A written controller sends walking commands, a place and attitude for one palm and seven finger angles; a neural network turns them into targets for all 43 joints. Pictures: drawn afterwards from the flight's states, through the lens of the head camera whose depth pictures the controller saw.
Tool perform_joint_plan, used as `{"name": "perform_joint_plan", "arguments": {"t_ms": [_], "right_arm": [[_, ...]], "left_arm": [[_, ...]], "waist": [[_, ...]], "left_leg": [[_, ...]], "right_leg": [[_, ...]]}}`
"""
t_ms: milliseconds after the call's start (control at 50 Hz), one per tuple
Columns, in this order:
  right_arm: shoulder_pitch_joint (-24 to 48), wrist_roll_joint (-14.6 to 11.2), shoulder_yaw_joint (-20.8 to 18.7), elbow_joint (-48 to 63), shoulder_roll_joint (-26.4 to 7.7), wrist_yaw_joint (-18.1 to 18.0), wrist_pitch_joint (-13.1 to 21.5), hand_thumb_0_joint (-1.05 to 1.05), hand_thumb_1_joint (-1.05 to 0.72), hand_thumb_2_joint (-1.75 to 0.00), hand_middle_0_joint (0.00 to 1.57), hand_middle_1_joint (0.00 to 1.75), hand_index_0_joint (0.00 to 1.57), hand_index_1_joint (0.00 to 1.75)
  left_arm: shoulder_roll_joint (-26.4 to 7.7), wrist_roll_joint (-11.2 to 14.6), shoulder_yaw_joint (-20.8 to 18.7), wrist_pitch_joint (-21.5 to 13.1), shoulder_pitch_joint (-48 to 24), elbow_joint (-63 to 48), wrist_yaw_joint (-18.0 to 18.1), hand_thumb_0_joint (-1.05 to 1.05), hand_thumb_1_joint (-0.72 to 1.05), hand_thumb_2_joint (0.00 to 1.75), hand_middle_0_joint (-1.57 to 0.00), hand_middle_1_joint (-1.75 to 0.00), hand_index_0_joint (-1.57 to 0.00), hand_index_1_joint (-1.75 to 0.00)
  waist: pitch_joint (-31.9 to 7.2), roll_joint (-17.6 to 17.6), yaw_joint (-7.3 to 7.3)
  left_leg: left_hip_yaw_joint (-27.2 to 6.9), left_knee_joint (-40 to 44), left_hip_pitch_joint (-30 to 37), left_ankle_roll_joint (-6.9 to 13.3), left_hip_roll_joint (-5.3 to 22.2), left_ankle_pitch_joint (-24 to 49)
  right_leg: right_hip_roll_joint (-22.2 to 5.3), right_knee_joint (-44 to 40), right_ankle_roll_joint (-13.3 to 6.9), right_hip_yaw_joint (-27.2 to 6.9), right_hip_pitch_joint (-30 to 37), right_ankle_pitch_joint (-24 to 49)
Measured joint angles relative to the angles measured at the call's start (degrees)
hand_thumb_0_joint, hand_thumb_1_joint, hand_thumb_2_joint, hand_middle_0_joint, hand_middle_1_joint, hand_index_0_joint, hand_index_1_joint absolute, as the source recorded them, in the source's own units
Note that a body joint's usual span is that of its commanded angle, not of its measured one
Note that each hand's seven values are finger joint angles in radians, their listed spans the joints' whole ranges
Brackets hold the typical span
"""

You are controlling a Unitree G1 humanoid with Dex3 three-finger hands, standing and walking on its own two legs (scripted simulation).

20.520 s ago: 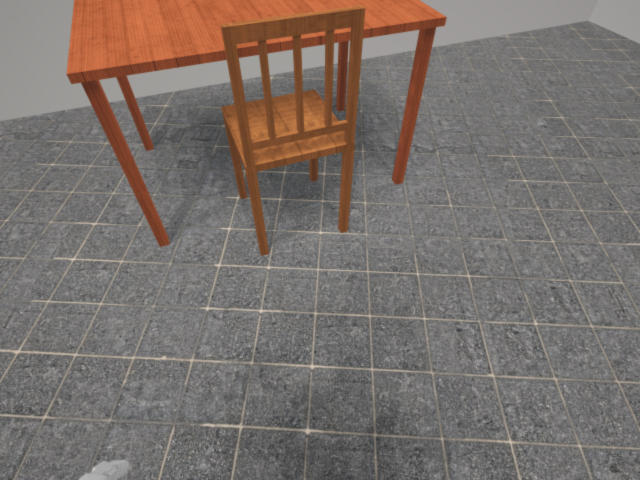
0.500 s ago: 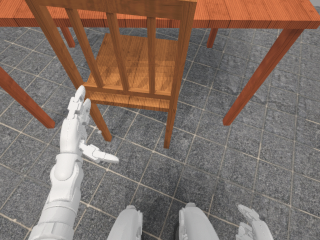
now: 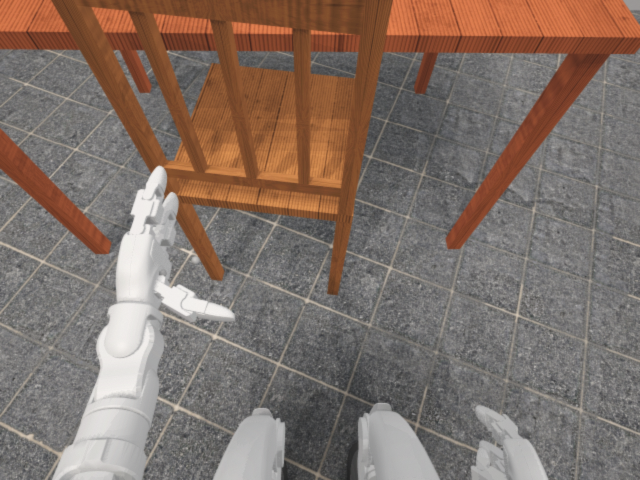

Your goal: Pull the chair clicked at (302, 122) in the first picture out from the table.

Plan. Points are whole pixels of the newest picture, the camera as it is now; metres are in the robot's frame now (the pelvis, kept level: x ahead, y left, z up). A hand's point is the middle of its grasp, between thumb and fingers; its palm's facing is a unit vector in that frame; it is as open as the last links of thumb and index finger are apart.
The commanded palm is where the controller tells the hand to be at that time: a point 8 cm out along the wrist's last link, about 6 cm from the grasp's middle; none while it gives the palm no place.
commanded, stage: aim the fingers beside a spindle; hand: left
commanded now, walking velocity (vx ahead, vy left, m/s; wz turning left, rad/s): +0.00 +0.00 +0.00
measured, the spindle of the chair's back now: (239, 112) +0.61 +0.13 +0.03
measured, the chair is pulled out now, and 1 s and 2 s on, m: -0.08 -0.08 -0.08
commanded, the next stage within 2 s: push the fingers through the gap in 0.04 s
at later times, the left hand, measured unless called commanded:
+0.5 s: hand (201, 237) +0.40 +0.16 +0.02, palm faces +0.02 -1.00 -0.04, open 17.0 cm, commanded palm +0.38 +0.20 +0.02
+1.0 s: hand (208, 206) +0.45 +0.15 +0.02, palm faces +0.02 -1.00 -0.03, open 17.0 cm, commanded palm +0.43 +0.21 +0.02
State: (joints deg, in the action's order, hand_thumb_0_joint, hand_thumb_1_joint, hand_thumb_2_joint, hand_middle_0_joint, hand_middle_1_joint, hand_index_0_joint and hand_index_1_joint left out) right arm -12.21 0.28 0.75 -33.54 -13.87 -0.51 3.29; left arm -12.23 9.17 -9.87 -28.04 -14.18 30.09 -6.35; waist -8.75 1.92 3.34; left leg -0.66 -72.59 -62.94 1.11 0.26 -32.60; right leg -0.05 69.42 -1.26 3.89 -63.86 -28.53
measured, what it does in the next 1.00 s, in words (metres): stands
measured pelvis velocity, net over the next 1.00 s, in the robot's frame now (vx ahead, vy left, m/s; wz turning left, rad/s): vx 0.00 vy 0.00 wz -0.01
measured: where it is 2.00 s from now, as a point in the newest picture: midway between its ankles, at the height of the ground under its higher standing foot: outside the picture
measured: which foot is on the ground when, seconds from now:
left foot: down 0.00-1.00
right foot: down 0.00-1.00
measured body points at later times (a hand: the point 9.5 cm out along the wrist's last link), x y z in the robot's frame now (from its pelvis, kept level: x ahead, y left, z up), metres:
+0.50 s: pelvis +0.00 +0.00 +0.00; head +0.13 +0.01 +0.43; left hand +0.40 +0.21 +0.03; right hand +0.12 -0.25 -0.12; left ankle +0.01 +0.11 -0.63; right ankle +0.04 -0.11 -0.63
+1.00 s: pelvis +0.00 +0.00 +0.00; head +0.14 +0.01 +0.42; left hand +0.44 +0.21 +0.02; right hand +0.07 -0.26 -0.13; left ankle +0.01 +0.11 -0.63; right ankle +0.04 -0.11 -0.63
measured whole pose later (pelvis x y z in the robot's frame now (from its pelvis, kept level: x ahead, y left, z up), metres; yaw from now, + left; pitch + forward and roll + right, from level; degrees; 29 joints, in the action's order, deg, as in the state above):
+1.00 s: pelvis +0.00 +0.00 +0.00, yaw -1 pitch +25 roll -2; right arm -15.3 1.4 1.0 -36.7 -14.5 0.1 1.4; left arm -16.0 6.2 -15.9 -29.7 -34.6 51.3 -5.9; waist -8.8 2.3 6.6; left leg -0.4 -73.2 -66.3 1.5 0.5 -32.2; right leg 0.2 69.5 -0.9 3.5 -67.2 -27.7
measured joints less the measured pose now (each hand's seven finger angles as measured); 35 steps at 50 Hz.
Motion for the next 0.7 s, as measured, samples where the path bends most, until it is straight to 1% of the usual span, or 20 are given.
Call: {"name": "perform_joint_plan", "arguments": {"t_ms": [120,220,340,460,600,700], "right_arm": [[-0.2,-0.1,0.0,-0.2,-0.1,0.1,-0.2,0.01,-0.90,-0.90,0.21,0.30,0.21,0.30],[-0.2,0.1,0.1,-0.1,0.0,0.1,-0.4,0.01,-0.90,-0.90,0.21,0.30,0.21,0.30],[0.2,0.3,0.2,-0.7,0.0,-0.2,0.0,0.01,-0.90,-0.90,0.21,0.30,0.21,0.30],[0.1,0.2,0.2,-1.2,-0.2,-0.2,-0.2,0.01,-0.90,-0.90,0.21,0.30,0.21,0.30],[-1.4,0.3,0.0,-1.6,-0.2,0.3,-0.8,0.01,-0.90,-0.90,0.21,0.30,0.21,0.30],[-2.0,0.5,0.2,-2.0,-0.1,0.5,-1.3,0.01,-0.90,-0.90,0.21,0.30,0.21,0.30]], "left_arm": [[0.7,-0.2,1.1,0.4,0.5,-0.3,0.0,-0.02,-0.50,0.30,-0.06,-0.08,-0.06,-0.08],[1.1,-0.9,0.8,0.0,0.5,0.1,0.9,-0.02,-0.50,0.30,-0.06,-0.08,-0.06,-0.08],[-0.1,-1.1,-0.4,-0.6,-3.0,3.0,1.0,-0.02,-0.50,0.30,-0.06,-0.08,-0.06,-0.08],[-1.3,-0.8,-1.8,0.3,-7.4,6.5,0.1,-0.02,-0.50,0.30,-0.06,-0.08,-0.06,-0.08],[-0.8,-1.2,-1.8,0.2,-8.6,7.7,0.7,-0.02,-0.50,0.30,-0.06,-0.08,-0.06,-0.08],[-1.0,-2.1,-3.3,-0.6,-10.7,11.3,1.5,-0.01,-0.50,0.30,-0.06,-0.08,-0.06,-0.08]], "waist": [[-0.3,0.1,-0.11],[-0.4,-0.1,0.07],[-0.2,-0.1,0.36],[0.0,0.0,0.90],[-0.3,0.3,1.22],[-0.4,0.1,1.89]], "left_leg": [[0.1,0.4,0.3,0.0,-0.1,0.1],[0.2,0.3,0.3,0.0,0.0,0.0],[-0.2,-0.5,-0.6,-0.1,0.0,-0.1],[-0.2,-0.7,-1.5,-0.1,0.0,0.0],[0.3,0.4,-0.9,0.1,0.1,0.3],[0.4,0.3,-1.1,0.2,0.2,0.3]], "right_leg": [[-0.1,-0.3,0.0,-0.1,0.2,0.0],[0.0,-0.1,0.0,-0.2,0.2,0.0],[0.0,0.5,-0.1,0.2,-0.5,-0.2],[0.0,0.5,-0.1,0.2,-1.3,0.0],[0.1,-0.4,0.2,-0.3,-1.0,0.4],[0.3,-0.4,0.2,-0.5,-1.3,0.5]]}}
